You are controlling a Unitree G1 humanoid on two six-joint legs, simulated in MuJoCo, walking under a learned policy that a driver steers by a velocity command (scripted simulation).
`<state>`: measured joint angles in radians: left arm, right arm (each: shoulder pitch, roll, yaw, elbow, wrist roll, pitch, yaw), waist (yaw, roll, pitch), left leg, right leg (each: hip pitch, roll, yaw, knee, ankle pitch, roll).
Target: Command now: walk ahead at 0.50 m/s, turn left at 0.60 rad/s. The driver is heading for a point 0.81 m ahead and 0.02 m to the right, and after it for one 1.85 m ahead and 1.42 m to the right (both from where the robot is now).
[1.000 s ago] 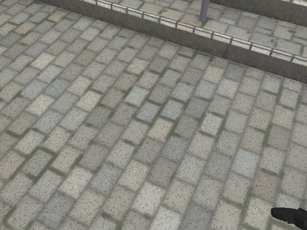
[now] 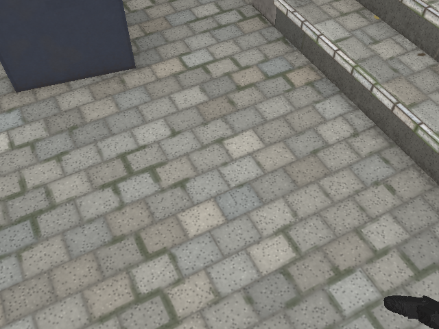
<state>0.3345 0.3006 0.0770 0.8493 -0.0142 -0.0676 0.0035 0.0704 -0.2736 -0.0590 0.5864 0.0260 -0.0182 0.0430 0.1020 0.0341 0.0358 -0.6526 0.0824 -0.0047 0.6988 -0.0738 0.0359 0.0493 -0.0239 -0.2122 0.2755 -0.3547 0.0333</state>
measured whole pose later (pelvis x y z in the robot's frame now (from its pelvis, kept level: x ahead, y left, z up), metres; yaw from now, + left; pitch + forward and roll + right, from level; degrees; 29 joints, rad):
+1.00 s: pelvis +0.27 +0.07 +0.01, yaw +1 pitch +2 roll -1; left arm 0.18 0.33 0.10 0.69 -0.02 0.04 0.03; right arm 0.22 -0.26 -0.07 0.73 -0.03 0.00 -0.04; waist 0.00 -0.04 0.02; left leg -0.27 -0.01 -0.02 0.50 -0.26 0.02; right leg -0.57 0.10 0.13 0.98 -0.41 0.04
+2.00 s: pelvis +0.52 -0.05 +0.00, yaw -14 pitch +2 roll +0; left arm 0.17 0.30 0.04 0.66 0.01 0.02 0.04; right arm 0.15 -0.29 -0.05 0.69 -0.01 -0.01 0.01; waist -0.02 -0.01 0.07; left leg -0.41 -0.10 -0.07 0.45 -0.06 0.06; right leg -0.49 0.01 0.08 0.96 -0.46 0.06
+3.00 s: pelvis +0.71 -0.04 +0.00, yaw +9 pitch +3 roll +0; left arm 0.08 0.28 0.04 0.68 -0.03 -0.08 -0.08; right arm 0.39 -0.29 -0.05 0.77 0.00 -0.06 -0.01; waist -0.07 -0.03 0.03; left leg 0.15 -0.04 0.02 0.19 -0.39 0.04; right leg -0.63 -0.02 -0.04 0.55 0.04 -0.04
